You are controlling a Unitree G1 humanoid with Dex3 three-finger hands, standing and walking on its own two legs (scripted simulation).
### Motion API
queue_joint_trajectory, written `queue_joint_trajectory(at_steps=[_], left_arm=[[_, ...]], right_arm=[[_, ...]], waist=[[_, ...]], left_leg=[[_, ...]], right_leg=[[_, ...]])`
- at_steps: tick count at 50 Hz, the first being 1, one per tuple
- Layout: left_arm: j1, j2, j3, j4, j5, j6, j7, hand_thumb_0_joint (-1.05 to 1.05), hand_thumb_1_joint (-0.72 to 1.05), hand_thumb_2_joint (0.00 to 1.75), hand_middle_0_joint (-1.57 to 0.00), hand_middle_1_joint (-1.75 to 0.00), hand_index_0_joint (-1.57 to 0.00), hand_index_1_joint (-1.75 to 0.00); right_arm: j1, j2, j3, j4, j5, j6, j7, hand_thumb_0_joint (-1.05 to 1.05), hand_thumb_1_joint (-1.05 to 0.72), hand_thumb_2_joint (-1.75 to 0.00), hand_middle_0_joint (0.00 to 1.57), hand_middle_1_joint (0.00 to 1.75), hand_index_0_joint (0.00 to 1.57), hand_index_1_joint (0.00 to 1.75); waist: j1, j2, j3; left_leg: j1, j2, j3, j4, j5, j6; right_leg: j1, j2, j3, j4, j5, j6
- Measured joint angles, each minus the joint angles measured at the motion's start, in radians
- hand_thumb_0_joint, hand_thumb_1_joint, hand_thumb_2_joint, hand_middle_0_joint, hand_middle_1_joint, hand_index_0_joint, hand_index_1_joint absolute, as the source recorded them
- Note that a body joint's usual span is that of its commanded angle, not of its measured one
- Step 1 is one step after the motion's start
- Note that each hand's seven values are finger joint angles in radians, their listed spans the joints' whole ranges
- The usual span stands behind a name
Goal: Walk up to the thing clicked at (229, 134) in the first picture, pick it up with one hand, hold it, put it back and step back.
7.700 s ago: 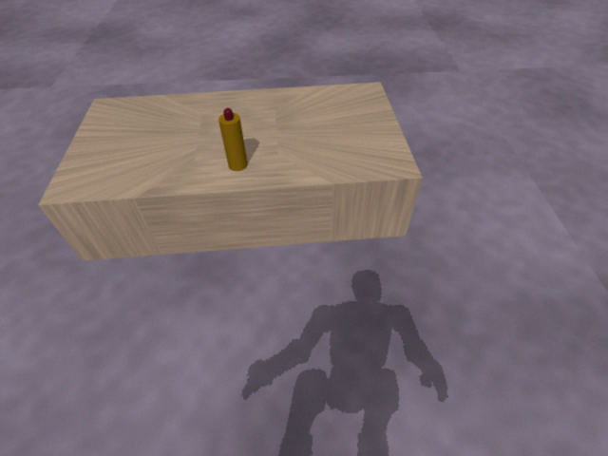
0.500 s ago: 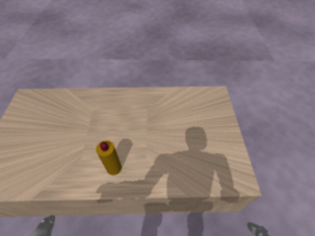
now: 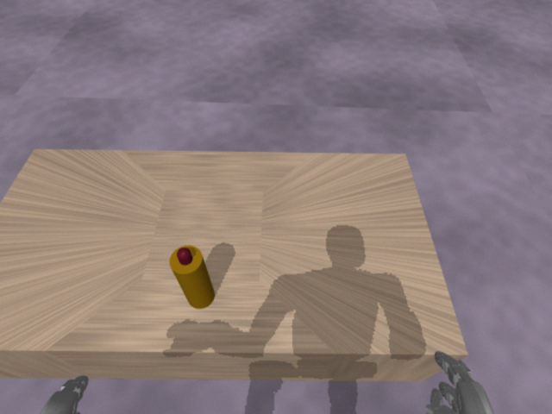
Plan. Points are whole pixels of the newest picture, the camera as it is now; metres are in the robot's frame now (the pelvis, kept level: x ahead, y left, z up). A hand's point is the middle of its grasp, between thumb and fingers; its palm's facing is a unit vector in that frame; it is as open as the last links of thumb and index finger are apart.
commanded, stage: go down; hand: left
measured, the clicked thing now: (192, 276) +0.48 +0.21 -0.29
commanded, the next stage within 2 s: none
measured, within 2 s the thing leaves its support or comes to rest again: neither
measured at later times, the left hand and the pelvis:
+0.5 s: hand out of the picture +0.13 +0.27 -0.11, palm faces +0.03 -0.94 -0.34, open 17.5 cm; pelvis -0.01 +0.00 -0.03, yaw +0 degrees
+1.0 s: hand (80, 407) +0.17 +0.30 -0.09, palm faces +0.11 -0.94 -0.33, open 17.4 cm; pelvis -0.02 +0.00 -0.03, yaw +1 degrees
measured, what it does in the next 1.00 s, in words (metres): stands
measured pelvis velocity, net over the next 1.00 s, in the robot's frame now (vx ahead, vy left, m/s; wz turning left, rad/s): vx -0.02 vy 0.00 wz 0.02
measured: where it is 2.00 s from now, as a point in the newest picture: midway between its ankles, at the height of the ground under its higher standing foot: outside the picture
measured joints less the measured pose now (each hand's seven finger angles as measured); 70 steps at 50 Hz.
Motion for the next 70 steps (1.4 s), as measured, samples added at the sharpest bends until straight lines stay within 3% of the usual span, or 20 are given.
queue_joint_trajectory(at_steps=[24, 43, 53, 59, 65, 70], left_arm=[[0.13, 0.016, 0.018, -0.261, -0.044, 0.113, 0.003, -0.01, -0.58, 0.08, -0.08, -0.07, -0.07, -0.08], [0.122, 0.035, 0.036, -0.287, -0.06, 0.12, 0.005, -0.01, -0.57, 0.08, -0.08, -0.05, -0.06, -0.07], [-0.118, 0.114, 0.12, -0.107, -0.102, 0.013, -0.048, -0.01, -0.53, 0.09, -0.08, -0.04, -0.05, -0.06], [-0.303, 0.188, 0.2, 0.123, -0.116, -0.097, -0.142, -0.01, -0.54, 0.08, -0.08, -0.04, -0.05, -0.05], [-0.423, 0.239, 0.269, 0.324, -0.112, -0.25, -0.252, -0.01, -0.57, 0.06, -0.08, -0.03, -0.05, -0.05], [-0.49, 0.26, 0.311, 0.432, -0.109, -0.364, -0.297, -0.01, -0.58, 0.07, -0.08, -0.03, -0.04, -0.05]], right_arm=[[0.03, 0.013, 0.014, -0.061, 0.006, -0.05, -0.05, 0.01, -0.87, -0.88, 0.2, 0.3, 0.21, 0.3], [0.038, 0.014, 0.023, -0.046, 0.005, -0.096, -0.082, 0.01, -0.87, -0.89, 0.2, 0.3, 0.21, 0.3], [0.025, 0.005, 0.046, 0.015, 0.005, -0.136, -0.095, 0.01, -0.87, -0.89, 0.2, 0.3, 0.21, 0.3], [0.035, -0.006, 0.042, 0.04, -0.004, -0.149, -0.081, 0.01, -0.88, -0.89, 0.2, 0.3, 0.21, 0.3], [0.075, -0.026, 0.024, 0.053, -0.02, -0.145, -0.056, 0.01, -0.89, -0.89, 0.2, 0.3, 0.21, 0.3], [0.1, -0.034, 0.017, 0.07, -0.029, -0.116, -0.036, 0.01, -0.89, -0.9, 0.2, 0.3, 0.21, 0.3]], waist=[[-0.003, 0.024, -0.054], [-0.003, 0.025, -0.058], [-0.012, 0.007, -0.026], [-0.031, -0.001, -0.019], [-0.035, -0.008, -0.017], [-0.032, -0.014, -0.007]], left_leg=[[-0.164, 0.009, -0.029, 0.181, -0.063, -0.002], [-0.192, 0.009, -0.042, 0.214, -0.067, -0.001], [-0.184, 0.008, -0.044, 0.198, -0.05, -0.001], [-0.196, 0.013, -0.034, 0.184, -0.04, 0.001], [-0.242, 0.019, -0.018, 0.202, -0.046, 0.005], [-0.274, 0.022, -0.009, 0.219, -0.051, 0.009]], right_leg=[[-0.149, 0.007, -0.018, 0.174, -0.069, -0.003], [-0.168, 0.009, -0.028, 0.201, -0.074, -0.003], [-0.161, 0.009, -0.03, 0.187, -0.059, -0.004], [-0.181, 0.013, -0.019, 0.177, -0.046, -0.004], [-0.235, 0.016, -0.002, 0.199, -0.048, 0.0], [-0.273, 0.018, 0.008, 0.219, -0.05, 0.003]])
